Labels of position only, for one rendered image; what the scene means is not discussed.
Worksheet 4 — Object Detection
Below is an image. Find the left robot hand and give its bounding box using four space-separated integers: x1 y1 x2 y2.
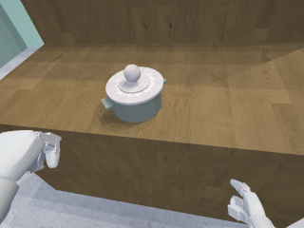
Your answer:
0 130 62 182

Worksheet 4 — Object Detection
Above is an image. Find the pot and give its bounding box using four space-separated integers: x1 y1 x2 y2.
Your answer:
101 77 167 123

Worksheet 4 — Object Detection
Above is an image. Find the left robot forearm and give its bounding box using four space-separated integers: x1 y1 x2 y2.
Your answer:
0 176 19 225

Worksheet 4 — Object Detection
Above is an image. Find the knob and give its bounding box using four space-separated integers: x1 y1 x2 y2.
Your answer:
123 65 142 82

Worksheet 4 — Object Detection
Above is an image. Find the table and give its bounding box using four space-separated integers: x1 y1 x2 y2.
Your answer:
0 0 304 228

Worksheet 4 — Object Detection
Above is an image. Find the right robot hand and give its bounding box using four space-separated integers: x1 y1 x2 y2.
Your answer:
227 179 266 224

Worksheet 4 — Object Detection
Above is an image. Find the lid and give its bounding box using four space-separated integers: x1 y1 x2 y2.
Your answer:
105 66 163 105

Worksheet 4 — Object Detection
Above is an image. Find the right robot forearm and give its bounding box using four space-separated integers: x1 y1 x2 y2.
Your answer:
248 214 275 228

